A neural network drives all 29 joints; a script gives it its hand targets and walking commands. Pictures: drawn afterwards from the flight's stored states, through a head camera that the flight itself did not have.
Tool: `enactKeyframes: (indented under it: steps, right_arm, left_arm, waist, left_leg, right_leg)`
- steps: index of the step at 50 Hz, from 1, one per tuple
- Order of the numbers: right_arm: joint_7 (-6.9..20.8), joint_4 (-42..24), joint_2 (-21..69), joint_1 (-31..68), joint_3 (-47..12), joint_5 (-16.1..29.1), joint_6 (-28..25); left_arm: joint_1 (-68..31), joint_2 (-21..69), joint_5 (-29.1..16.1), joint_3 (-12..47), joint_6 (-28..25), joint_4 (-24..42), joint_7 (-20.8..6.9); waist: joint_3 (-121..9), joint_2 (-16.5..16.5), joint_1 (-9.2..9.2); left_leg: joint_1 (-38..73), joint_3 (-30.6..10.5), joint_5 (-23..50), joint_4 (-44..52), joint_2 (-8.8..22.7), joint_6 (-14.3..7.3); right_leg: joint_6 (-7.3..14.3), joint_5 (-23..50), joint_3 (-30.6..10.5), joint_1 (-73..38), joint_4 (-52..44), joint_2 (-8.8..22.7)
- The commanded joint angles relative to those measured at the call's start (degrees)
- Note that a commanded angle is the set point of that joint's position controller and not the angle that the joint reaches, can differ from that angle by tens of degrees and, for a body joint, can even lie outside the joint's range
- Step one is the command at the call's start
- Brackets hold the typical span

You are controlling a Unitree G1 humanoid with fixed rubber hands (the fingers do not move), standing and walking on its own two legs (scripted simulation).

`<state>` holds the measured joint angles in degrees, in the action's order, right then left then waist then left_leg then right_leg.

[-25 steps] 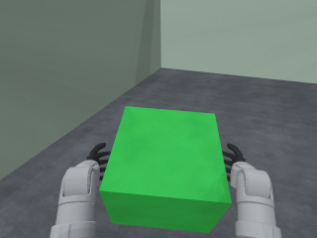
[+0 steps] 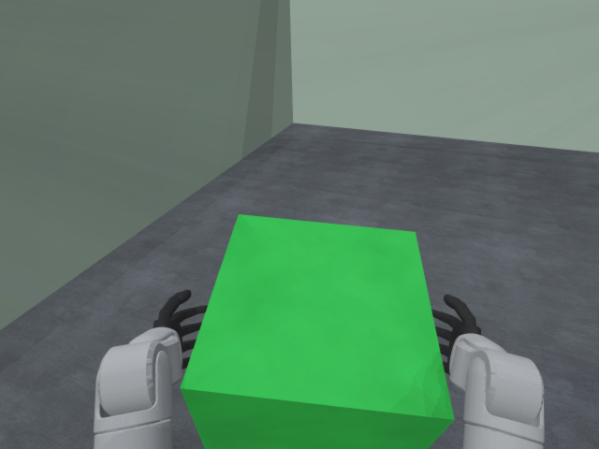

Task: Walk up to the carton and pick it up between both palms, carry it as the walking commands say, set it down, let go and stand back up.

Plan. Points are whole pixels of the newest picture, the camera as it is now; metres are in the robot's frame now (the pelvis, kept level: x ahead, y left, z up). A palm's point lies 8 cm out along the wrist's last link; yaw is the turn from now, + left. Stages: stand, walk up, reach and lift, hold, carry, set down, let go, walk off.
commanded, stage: carry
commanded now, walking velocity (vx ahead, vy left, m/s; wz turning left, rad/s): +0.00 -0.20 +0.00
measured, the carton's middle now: (315, 336) +0.31 -0.02 +0.05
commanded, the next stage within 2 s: none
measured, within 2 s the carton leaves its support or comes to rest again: neither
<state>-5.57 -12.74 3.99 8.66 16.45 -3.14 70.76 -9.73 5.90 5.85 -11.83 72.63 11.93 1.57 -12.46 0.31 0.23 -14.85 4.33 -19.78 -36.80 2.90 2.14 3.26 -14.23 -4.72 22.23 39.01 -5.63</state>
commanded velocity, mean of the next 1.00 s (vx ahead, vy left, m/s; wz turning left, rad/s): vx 0.00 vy -0.20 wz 0.00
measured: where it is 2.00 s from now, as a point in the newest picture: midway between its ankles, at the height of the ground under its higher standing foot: outside the picture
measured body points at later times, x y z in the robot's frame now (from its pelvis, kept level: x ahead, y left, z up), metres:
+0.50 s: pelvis +0.01 -0.02 +0.00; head -0.07 -0.04 +0.45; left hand +0.26 +0.15 +0.11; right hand +0.26 -0.22 +0.09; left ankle -0.02 +0.14 -0.71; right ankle +0.07 -0.07 -0.72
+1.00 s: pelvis +0.00 -0.02 +0.00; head -0.06 -0.04 +0.45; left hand +0.26 +0.15 +0.10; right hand +0.26 -0.22 +0.09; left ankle -0.02 +0.13 -0.72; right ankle +0.06 -0.08 -0.72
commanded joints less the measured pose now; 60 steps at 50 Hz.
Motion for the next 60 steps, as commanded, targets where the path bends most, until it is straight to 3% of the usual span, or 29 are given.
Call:
enactKeyframes:
  steps: [1, 3, 5, 6, 8, 10, 12, 14, 16, 18, 21, 23, 26, 28, 30, 31, 33, 36, 38, 39, 41, 44, 47, 49, 50, 51, 54, 57, 60]
  right_arm:
    - [8.41, -12.27, 50.68, 35.81, -46.56, 21.33, 1.87]
    - [8.34, -13.28, 51.25, 36.52, -47.47, 21.61, 1.62]
    - [8.33, -14.27, 50.97, 36.15, -48.46, 21.48, 1.55]
    - [8.39, -14.54, 50.84, 36.42, -48.67, 21.63, 1.48]
    - [8.63, -14.66, 51.43, 35.65, -49.18, 22.0, 1.27]
    - [8.87, -14.61, 51.78, 35.0, -49.48, 22.08, 0.93]
    - [9.19, -13.85, 51.46, 33.31, -48.91, 21.96, 0.58]
    - [9.38, -14.22, 51.98, 32.65, -48.43, 22.47, 0.27]
    - [9.32, -14.25, 51.78, 34.13, -48.49, 22.05, 0.25]
    - [9.13, -14.42, 52.18, 34.11, -48.94, 21.88, 0.25]
    - [9.0, -15.72, 51.52, 33.99, -50.04, 21.83, 0.19]
    - [9.23, -15.67, 51.5, 33.7, -50.36, 22.02, 0.27]
    - [9.54, -15.41, 52.42, 32.71, -51.01, 22.34, 0.06]
    - [9.79, -15.77, 52.56, 32.6, -50.99, 22.57, -0.25]
    - [9.98, -15.27, 52.21, 30.69, -50.24, 22.53, -0.63]
    - [10.05, -14.87, 52.37, 30.07, -49.5, 22.57, -0.81]
    - [10.11, -15.14, 51.93, 32.23, -49.26, 22.23, -0.86]
    - [9.74, -15.58, 52.13, 31.79, -49.61, 21.71, -0.95]
    - [9.6, -16.96, 51.73, 31.68, -50.67, 21.8, -1.03]
    - [9.68, -17.23, 51.48, 31.55, -50.93, 21.9, -0.96]
    - [9.88, -16.98, 51.43, 31.01, -51.34, 21.94, -0.78]
    - [10.05, -16.86, 52.32, 30.43, -52.12, 22.25, -0.94]
    - [10.27, -17.64, 52.27, 30.95, -51.95, 22.7, -1.21]
    - [10.34, -16.81, 51.8, 28.87, -50.89, 22.56, -1.5]
    - [10.37, -16.41, 51.94, 28.53, -50.29, 22.52, -1.57]
    - [10.35, -16.5, 51.82, 29.72, -50.17, 22.39, -1.57]
    - [10.13, -16.3, 52.27, 29.31, -50.31, 21.59, -1.5]
    - [9.92, -17.89, 51.55, 29.35, -51.51, 21.63, -1.51]
    - [10.05, -18.0, 51.15, 29.38, -52.13, 21.73, -1.21]
  left_arm:
    - [-28.35, 45.01, -18.2, 37.48, -0.88, 11.48, -3.79]
    - [-28.49, 44.92, -18.64, 37.37, -1.26, 12.36, -3.93]
    - [-27.5, 44.05, -18.54, 37.01, -1.56, 12.67, -4.08]
    - [-27.16, 44.28, -18.72, 37.2, -1.73, 12.77, -4.18]
    - [-26.35, 45.18, -18.82, 37.56, -2.15, 13.41, -4.34]
    - [-25.43, 45.48, -18.55, 37.7, -2.45, 13.64, -4.31]
    - [-25.2, 45.73, -18.4, 38.06, -2.6, 13.65, -4.33]
    - [-26.52, 46.73, -19.06, 39.63, -2.42, 15.14, -4.63]
    - [-28.15, 46.44, -19.31, 40.04, -2.3, 14.83, -4.85]
    - [-27.64, 46.3, -19.55, 39.99, -2.31, 14.72, -5.01]
    - [-25.97, 45.08, -19.42, 39.21, -2.63, 14.6, -5.12]
    - [-24.48, 45.56, -19.56, 39.34, -2.91, 14.91, -5.3]
    - [-23.7, 46.31, -19.31, 39.64, -3.26, 15.78, -5.38]
    - [-23.4, 46.53, -19.18, 39.94, -3.38, 16.05, -5.24]
    - [-23.13, 47.01, -19.18, 40.47, -3.35, 16.3, -5.32]
    - [-24.14, 47.08, -19.47, 41.12, -3.22, 16.64, -5.39]
    - [-26.69, 46.83, -19.56, 41.71, -3.11, 16.37, -5.49]
    - [-25.71, 47.03, -20.18, 41.71, -3.13, 16.13, -5.6]
    - [-24.76, 45.83, -19.96, 40.94, -3.4, 16.23, -5.59]
    - [-23.54, 45.85, -19.73, 40.76, -3.43, 15.93, -5.57]
    - [-22.32, 46.13, -19.83, 40.83, -3.62, 16.61, -5.7]
    - [-21.35, 46.49, -19.47, 40.87, -3.9, 17.27, -5.79]
    - [-20.69, 46.7, -19.31, 41.21, -3.9, 17.38, -5.52]
    - [-21.28, 46.83, -19.54, 41.9, -3.75, 18.2, -5.54]
    - [-22.62, 46.71, -19.71, 42.33, -3.62, 18.58, -5.59]
    - [-24.15, 46.52, -19.73, 42.59, -3.58, 18.31, -5.59]
    - [-23.27, 46.83, -20.03, 42.69, -3.56, 17.46, -5.67]
    - [-22.06, 45.48, -19.81, 41.6, -3.75, 17.27, -5.68]
    - [-20.57, 45.81, -20.05, 41.51, -3.91, 18.08, -5.84]
  waist:
    - [-5.9, 7.13, 0.11]
    - [-7.15, 2.48, 0.47]
    - [-8.23, -11.11, -0.28]
    - [-8.74, -12.21, -0.34]
    - [-10.42, -11.02, -0.52]
    - [-12.13, -8.75, -0.87]
    - [-13.15, 0.32, -1.16]
    - [-8.33, 10.49, -0.87]
    - [-6.23, 9.37, -0.57]
    - [-6.56, 6.41, 0.09]
    - [-9.33, -10.75, -0.41]
    - [-9.24, -11.9, -0.11]
    - [-10.38, -11.04, -0.68]
    - [-12.15, -7.66, -1.16]
    - [-11.68, 5.07, -1.26]
    - [-7.95, 10.6, -0.95]
    - [-5.05, 10.32, -0.61]
    - [-6.65, 6.03, -0.02]
    - [-9.43, -6.97, -0.61]
    - [-9.67, -10.9, -0.53]
    - [-8.27, -11.81, -0.01]
    - [-8.78, -11.73, -0.53]
    - [-10.64, -7.15, -1.08]
    - [-9.04, 6.63, -1.12]
    - [-6.36, 10.91, -0.88]
    - [-5.26, 10.85, -0.69]
    - [-4.85, 6.65, 0.1]
    - [-7.69, -10.49, -0.59]
    - [-6.58, -12.47, 0.06]
  left_leg:
    - [-6.24, -14.85, -10.24, 13.39, 16.84, -6.03]
    - [-7.58, -7.77, -4.54, 6.65, 11.54, -3.18]
    - [-7.0, 1.2, -5.98, -3.35, 2.92, -0.28]
    - [-7.84, 2.34, -7.79, -5.22, 1.57, -0.07]
    - [-7.23, 1.64, -7.75, -3.68, 1.27, -0.7]
    - [-0.22, 0.41, -1.91, 4.17, 2.99, -1.34]
    - [8.75, -9.54, 0.88, 10.99, 10.13, -2.96]
    - [6.21, -19.2, 3.76, 14.15, 20.13, -6.69]
    - [1.25, -17.25, 3.08, 13.47, 20.5, -7.8]
    - [-2.84, -9.88, 3.37, 9.13, 15.34, -4.76]
    - [-8.68, 1.56, -6.35, -5.23, 3.55, 0.48]
    - [-12.4, 1.38, -12.17, -8.87, 1.14, 0.37]
    - [-7.99, 2.19, -6.74, -0.53, 0.97, -0.44]
    - [3.0, -0.2, 0.52, 8.43, 3.92, -1.08]
    - [9.91, -14.55, 2.72, 14.59, 14.9, -3.53]
    - [6.92, -19.66, 6.9, 15.09, 20.96, -6.06]
    - [2.39, -18.31, 10.45, 13.53, 22.84, -8.14]
    - [-2.17, -6.04, 14.78, 5.79, 14.0, -2.89]
    - [-7.32, 0.48, 0.87, -3.79, 6.08, 0.99]
    - [-10.36, 2.45, -7.36, -7.1, 3.76, 1.6]
    - [-14.76, 1.12, -14.63, -10.84, 1.41, 1.09]
    - [-11.56, 2.23, -9.05, -3.99, 0.85, 0.44]
    - [2.73, -0.38, 1.54, 8.7, 4.55, -0.56]
    - [7.58, -15.75, 5.75, 14.38, 16.41, -3.42]
    - [6.14, -18.49, 12.51, 13.64, 21.66, -6.12]
    - [4.11, -17.94, 15.37, 12.36, 23.14, -7.44]
    - [-2.28, -7.19, 15.84, 6.69, 16.0, -3.23]
    - [-10.11, 2.36, -5.12, -6.49, 4.49, 1.97]
    - [-15.6, 0.76, -15.29, -12.49, 1.24, 0.94]
  right_leg:
    - [-2.17, -1.96, 0.96, 3.45, -1.31, 6.31]
    - [-1.21, -1.27, -1.29, -1.5, -8.88, 7.0]
    - [-1.02, 1.95, -11.28, -2.59, -21.43, 12.25]
    - [0.26, 2.29, -14.17, -3.74, -22.34, 14.17]
    - [2.17, 7.32, -14.93, -5.29, -20.6, 14.95]
    - [-0.12, 12.5, -10.06, -2.98, -18.16, 12.34]
    - [-3.69, 10.11, -3.68, 4.5, -10.68, 7.63]
    - [-3.42, -2.23, 1.24, 10.67, -1.32, 5.17]
    - [-2.56, -5.47, 1.29, 8.23, 1.25, 6.25]
    - [-1.14, -2.34, 0.68, 1.53, -5.52, 6.24]
    - [0.83, 9.32, -13.15, -7.05, -18.98, 13.65]
    - [4.03, 8.26, -18.31, -9.07, -20.05, 16.18]
    - [3.62, 13.61, -14.11, -8.23, -18.93, 14.43]
    - [-0.57, 12.56, -8.18, -3.07, -16.68, 10.83]
    - [-4.46, 6.93, -0.57, 6.49, -7.25, 5.25]
    - [-3.69, -2.8, 1.78, 10.3, -1.39, 4.5]
    - [-2.89, -8.05, 1.69, 9.54, 3.67, 6.1]
    - [-1.02, -0.05, 1.76, -1.06, -8.33, 5.2]
    - [0.2, 18.06, -8.49, -8.16, -14.14, 11.42]
    - [1.58, 17.49, -13.59, -10.12, -16.5, 14.55]
    - [5.18, 13.52, -18.35, -11.51, -18.08, 16.66]
    - [4.97, 15.32, -14.6, -10.26, -17.86, 15.11]
    - [-0.14, 11.69, -7.25, -2.86, -15.03, 10.67]
    - [-3.86, 3.81, 0.28, 6.84, -5.23, 5.11]
    - [-3.4, -4.69, 2.45, 9.91, 0.3, 4.73]
    - [-3.17, -8.57, 2.33, 9.66, 3.61, 5.46]
    - [-1.48, -3.61, 1.78, 0.47, -6.04, 5.53]
    - [0.05, 17.76, -11.32, -8.98, -15.81, 13.36]
    - [5.21, 11.32, -17.85, -11.09, -18.66, 16.79]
